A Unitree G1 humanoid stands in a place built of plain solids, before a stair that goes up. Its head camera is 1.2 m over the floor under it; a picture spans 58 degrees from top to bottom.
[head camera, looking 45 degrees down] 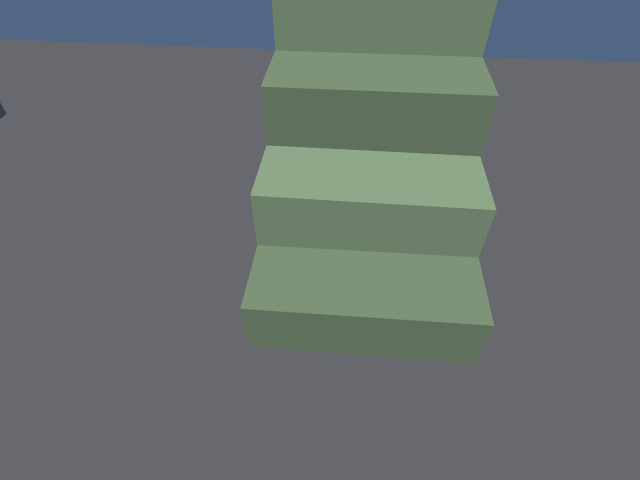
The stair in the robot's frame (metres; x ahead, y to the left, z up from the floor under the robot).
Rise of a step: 0.20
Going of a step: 0.26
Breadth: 0.70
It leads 5 degrees to the right of straight ahead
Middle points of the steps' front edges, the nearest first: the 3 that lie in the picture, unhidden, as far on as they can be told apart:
0.70 -0.12 0.20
0.95 -0.15 0.40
1.21 -0.17 0.61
